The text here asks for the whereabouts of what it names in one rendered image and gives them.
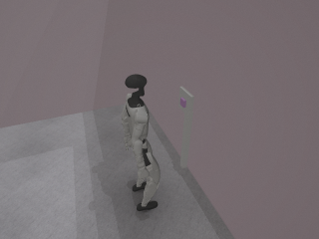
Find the panel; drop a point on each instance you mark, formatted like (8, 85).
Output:
(187, 124)

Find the humanoid robot torso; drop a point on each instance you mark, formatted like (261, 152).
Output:
(131, 112)

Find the robot left upper arm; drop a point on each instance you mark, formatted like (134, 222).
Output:
(124, 114)

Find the left robot hand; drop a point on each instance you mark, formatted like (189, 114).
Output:
(128, 140)

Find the robot right upper arm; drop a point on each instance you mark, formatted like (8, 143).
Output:
(141, 119)

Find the left robot forearm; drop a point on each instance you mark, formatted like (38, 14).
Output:
(126, 128)

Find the right robot forearm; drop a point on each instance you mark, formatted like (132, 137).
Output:
(138, 151)

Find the robot right thigh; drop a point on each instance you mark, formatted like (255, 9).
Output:
(152, 167)

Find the right robot hand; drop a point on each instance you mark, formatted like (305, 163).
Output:
(143, 174)

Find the button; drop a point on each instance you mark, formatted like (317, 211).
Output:
(183, 102)

